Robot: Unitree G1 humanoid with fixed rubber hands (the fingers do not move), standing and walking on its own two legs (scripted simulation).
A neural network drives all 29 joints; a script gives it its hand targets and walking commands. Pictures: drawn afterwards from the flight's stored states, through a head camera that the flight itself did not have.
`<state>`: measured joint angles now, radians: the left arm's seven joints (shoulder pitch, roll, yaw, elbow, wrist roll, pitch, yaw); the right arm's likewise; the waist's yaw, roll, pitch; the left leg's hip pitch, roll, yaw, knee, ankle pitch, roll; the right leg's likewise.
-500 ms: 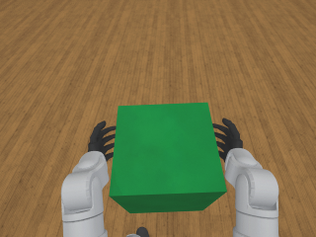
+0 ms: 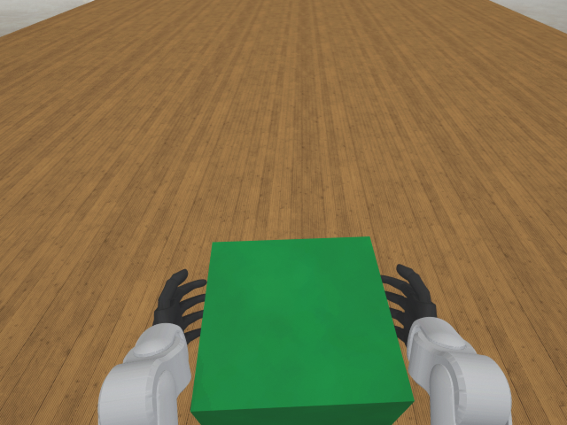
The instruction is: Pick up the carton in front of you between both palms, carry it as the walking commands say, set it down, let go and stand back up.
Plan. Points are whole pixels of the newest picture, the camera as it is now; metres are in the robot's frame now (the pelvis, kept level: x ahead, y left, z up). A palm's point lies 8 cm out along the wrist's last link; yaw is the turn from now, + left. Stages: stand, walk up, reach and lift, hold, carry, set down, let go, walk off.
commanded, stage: carry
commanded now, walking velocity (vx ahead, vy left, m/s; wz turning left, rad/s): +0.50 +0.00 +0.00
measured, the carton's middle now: (294, 351) +0.23 +0.00 +0.02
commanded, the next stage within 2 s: none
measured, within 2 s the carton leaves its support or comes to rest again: neither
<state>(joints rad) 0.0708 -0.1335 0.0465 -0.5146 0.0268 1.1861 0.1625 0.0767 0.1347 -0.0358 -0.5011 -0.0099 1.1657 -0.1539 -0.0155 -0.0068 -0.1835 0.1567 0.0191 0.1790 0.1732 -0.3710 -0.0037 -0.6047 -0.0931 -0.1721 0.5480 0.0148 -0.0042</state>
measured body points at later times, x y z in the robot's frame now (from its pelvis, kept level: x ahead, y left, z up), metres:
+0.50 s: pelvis +0.28 -0.01 +0.00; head +0.24 -0.02 +0.45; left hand +0.51 +0.14 +0.10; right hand +0.51 -0.16 +0.10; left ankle +0.38 +0.10 -0.73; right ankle +0.21 -0.11 -0.73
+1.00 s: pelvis +0.34 +0.00 +0.00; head +0.32 +0.00 +0.45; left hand +0.59 +0.14 +0.08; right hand +0.57 -0.16 +0.08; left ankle +0.38 +0.10 -0.73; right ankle +0.21 -0.11 -0.73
